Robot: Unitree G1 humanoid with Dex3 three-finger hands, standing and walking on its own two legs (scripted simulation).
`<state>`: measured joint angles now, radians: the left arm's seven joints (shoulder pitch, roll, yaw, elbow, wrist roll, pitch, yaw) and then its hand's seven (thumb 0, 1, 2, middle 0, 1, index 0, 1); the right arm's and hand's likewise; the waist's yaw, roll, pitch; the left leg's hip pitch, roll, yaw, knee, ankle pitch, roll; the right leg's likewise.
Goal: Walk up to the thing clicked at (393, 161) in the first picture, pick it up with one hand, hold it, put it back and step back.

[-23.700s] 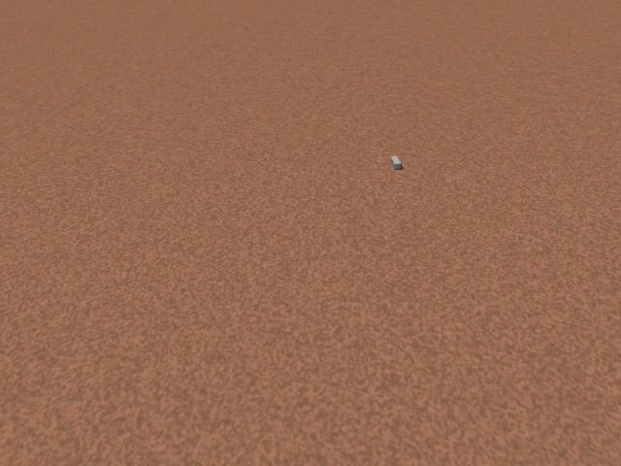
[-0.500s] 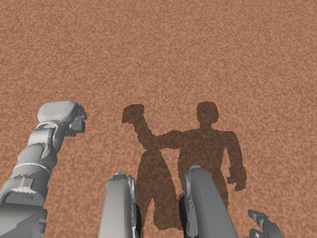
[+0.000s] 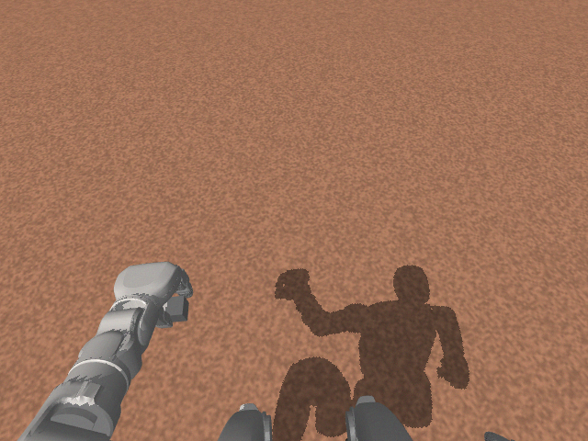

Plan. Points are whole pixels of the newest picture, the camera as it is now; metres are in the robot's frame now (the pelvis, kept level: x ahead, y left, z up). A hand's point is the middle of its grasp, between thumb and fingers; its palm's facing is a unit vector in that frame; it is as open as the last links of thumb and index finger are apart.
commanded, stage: lift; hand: left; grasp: from above
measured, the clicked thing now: (165, 310) +0.37 +0.23 -0.12
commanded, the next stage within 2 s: hold in 0.32 s
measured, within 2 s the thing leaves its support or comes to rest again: neither
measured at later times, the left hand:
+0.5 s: hand (149, 278) +0.37 +0.22 +0.00, palm faces -0.45 -0.06 -0.89, open 6.2 cm
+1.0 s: hand (142, 268) +0.36 +0.22 +0.04, palm faces -0.46 -0.03 -0.89, open 6.2 cm
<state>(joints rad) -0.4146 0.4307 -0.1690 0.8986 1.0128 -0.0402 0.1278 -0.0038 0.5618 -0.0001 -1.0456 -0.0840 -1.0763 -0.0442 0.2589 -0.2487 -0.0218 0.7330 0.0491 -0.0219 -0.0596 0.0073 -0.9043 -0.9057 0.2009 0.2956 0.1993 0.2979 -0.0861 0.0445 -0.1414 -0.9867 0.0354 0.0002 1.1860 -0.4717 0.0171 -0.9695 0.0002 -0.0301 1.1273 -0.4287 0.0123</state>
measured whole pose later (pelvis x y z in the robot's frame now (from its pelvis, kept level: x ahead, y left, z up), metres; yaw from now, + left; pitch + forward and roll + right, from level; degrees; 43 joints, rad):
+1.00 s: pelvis +0.05 +0.00 +0.08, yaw -1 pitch +5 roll +0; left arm -0.29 0.41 -0.20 0.73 1.00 -0.05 0.00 0.00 0.56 0.00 -1.07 -0.05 -1.09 -0.02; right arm 0.25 -0.26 -0.04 0.69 0.07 0.05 -0.06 0.01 -0.90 -0.90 0.20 0.29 0.20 0.30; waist -0.02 0.05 -0.07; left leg -0.43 0.02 0.05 0.66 -0.33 0.01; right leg -0.44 -0.01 0.01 0.64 -0.30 0.01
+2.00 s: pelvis +0.05 -0.01 +0.09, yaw -1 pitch +1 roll +0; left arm -0.24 0.41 -0.21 0.62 0.98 -0.04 -0.06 0.00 0.57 0.00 -1.04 -0.08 -1.07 -0.05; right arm 0.19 -0.25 -0.02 0.67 0.08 0.08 -0.08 0.01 -0.91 -0.90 0.20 0.29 0.20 0.30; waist 0.00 0.06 -0.01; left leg -0.26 0.02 0.05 0.49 -0.24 0.00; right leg -0.29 0.00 0.02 0.51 -0.23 0.00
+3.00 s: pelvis +0.01 -0.01 -0.01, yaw +0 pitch +21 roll -1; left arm -0.61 0.40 -0.16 1.16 1.17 -0.10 0.32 0.00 0.55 0.01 -1.06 -0.07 -1.09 -0.03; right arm 0.24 -0.28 -0.07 0.69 0.00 0.06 -0.02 0.01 -0.90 -0.90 0.20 0.29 0.20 0.30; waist -0.09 0.02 -0.15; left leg -1.10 0.03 0.00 1.23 -0.50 0.01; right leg -1.10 0.00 -0.02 1.19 -0.47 0.01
